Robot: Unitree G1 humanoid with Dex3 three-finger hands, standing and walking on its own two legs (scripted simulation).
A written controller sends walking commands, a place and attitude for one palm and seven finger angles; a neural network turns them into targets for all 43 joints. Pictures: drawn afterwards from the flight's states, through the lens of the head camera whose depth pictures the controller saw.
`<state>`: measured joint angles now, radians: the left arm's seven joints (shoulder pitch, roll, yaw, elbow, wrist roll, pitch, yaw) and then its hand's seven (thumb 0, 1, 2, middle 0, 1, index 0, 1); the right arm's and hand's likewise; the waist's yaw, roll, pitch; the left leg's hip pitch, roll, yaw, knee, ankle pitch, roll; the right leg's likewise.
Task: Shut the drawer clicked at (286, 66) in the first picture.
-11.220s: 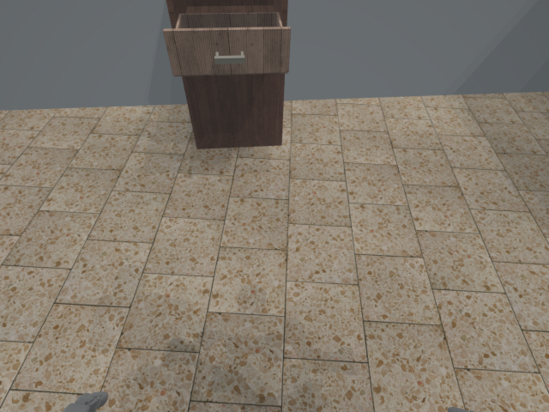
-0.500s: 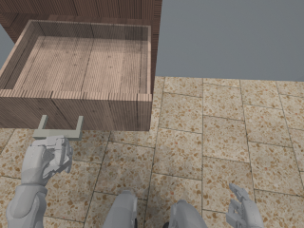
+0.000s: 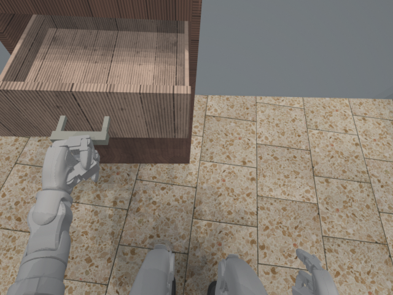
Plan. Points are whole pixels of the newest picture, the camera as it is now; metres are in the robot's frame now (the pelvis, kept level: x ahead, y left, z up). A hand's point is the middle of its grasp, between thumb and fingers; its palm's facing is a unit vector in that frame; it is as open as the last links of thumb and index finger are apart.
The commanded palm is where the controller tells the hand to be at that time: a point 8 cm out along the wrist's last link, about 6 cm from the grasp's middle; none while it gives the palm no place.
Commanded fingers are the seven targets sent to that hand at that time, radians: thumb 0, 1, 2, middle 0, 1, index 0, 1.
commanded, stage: push the drawer shut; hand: left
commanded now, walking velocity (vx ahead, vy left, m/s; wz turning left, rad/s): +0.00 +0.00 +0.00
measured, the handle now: (82, 129) +0.42 +0.26 +0.03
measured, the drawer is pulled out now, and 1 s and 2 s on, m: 0.22 0.11 0.00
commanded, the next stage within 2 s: none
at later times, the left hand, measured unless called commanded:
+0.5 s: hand (98, 136) +0.41 +0.23 +0.03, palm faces +0.08 -1.00 -0.04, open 2.8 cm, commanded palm +0.40 +0.27 +0.03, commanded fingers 0.00 0.90 0.90 -1.40 -1.60 -1.40 -1.60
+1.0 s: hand (102, 115) +0.47 +0.23 +0.03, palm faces +0.07 -1.00 -0.04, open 3.0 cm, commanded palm +0.46 +0.27 +0.03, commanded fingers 0.00 0.90 0.90 -1.40 -1.60 -1.40 -1.60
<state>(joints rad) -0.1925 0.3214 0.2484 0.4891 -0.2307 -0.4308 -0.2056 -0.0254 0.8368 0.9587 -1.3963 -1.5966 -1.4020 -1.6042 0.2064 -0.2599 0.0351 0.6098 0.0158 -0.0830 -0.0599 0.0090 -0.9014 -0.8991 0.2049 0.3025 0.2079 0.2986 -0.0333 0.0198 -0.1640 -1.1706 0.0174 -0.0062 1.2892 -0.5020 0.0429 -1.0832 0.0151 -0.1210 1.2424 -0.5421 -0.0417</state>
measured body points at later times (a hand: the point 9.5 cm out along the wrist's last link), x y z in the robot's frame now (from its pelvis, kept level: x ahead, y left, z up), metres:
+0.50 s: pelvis +0.01 +0.00 +0.00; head +0.13 +0.03 +0.43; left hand +0.40 +0.28 +0.03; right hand +0.11 -0.26 -0.11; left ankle +0.05 +0.09 -0.62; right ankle +0.03 -0.10 -0.62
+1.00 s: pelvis +0.00 +0.00 -0.01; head +0.14 +0.03 +0.42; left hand +0.46 +0.29 +0.03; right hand +0.06 -0.27 -0.12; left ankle +0.05 +0.09 -0.62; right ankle +0.03 -0.10 -0.62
